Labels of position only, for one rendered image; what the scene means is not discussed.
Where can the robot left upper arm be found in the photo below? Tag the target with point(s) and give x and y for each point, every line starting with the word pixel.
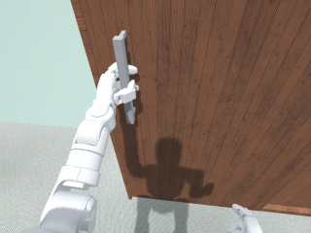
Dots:
pixel 68 212

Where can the left robot hand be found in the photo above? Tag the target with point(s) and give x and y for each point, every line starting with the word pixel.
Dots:
pixel 109 87

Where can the robot left forearm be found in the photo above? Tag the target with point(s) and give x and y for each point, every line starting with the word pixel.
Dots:
pixel 84 161

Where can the handle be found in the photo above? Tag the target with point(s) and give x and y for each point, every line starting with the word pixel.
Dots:
pixel 121 60

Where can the right robot hand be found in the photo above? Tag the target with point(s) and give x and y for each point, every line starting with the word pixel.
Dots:
pixel 250 224

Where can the wardrobe door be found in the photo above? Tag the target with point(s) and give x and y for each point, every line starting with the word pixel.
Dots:
pixel 297 193
pixel 223 106

